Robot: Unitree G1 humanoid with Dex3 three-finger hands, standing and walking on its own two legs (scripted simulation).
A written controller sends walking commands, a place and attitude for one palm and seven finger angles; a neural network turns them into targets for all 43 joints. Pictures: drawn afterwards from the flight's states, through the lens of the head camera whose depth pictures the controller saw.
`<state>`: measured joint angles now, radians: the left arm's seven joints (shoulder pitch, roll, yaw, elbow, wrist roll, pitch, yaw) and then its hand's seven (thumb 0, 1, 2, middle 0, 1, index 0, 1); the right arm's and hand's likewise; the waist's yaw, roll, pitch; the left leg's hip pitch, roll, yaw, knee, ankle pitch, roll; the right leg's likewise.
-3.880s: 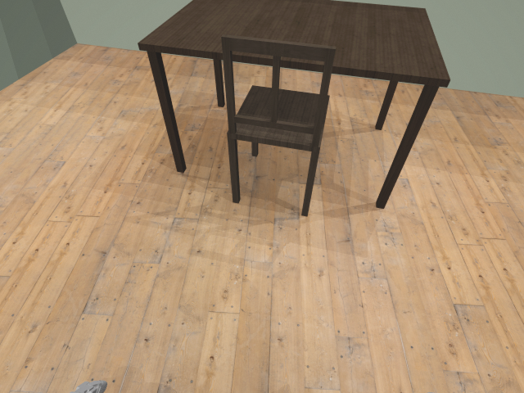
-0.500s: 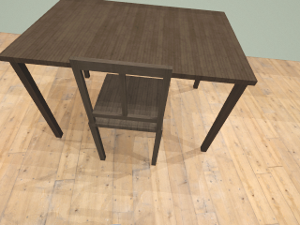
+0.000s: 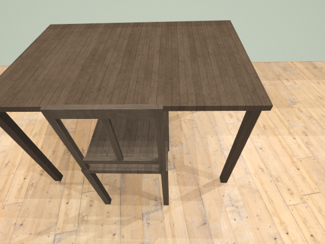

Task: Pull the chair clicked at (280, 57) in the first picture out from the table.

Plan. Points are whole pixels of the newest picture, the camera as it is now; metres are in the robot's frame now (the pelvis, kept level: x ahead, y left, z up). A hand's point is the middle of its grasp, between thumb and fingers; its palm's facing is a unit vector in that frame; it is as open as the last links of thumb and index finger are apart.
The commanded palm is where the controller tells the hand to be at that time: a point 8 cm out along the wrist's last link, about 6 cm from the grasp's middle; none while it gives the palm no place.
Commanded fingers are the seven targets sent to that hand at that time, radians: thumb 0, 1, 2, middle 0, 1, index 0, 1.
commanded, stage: come to a stop and stand still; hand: left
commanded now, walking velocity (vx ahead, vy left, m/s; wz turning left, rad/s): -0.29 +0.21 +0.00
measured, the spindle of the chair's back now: (113, 140) +0.48 +0.21 -0.11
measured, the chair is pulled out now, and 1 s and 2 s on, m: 0.00 0.00 0.00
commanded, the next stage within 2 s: look again from close up in 1.66 s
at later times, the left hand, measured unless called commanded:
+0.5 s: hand out of the picture +0.00 +0.25 -0.18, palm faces +0.06 -0.98 -0.18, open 7.3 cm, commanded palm none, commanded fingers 0.00 0.90 0.90 -0.20 -0.30 -0.20 -0.30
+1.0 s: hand out of the picture -0.02 +0.17 -0.16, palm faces +0.02 -0.98 -0.21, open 7.3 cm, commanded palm none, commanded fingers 0.00 0.90 0.90 -0.20 -0.30 -0.20 -0.30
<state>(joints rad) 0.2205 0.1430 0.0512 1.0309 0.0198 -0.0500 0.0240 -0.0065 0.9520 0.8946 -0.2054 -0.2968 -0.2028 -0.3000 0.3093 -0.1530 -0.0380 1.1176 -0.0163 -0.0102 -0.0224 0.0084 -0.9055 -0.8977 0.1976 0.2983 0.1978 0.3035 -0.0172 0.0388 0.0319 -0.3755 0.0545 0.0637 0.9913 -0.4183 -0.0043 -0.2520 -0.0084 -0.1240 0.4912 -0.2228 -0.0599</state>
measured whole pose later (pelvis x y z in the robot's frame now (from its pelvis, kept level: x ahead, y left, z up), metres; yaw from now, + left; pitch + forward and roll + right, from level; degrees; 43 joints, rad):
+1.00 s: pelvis -0.03 +0.01 +0.01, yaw -2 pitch -1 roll +2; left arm 0.32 0.12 0.02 1.09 0.02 0.01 0.02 0.00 0.91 0.90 -0.20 -0.30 -0.20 -0.30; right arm 0.37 -0.18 -0.05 1.15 -0.02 0.05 -0.01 0.01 -0.91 -0.90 0.20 0.30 0.20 0.30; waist -0.01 0.02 -0.03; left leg -0.35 0.02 0.03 0.69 -0.31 -0.01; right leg -0.08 -0.01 -0.02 0.36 -0.26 -0.04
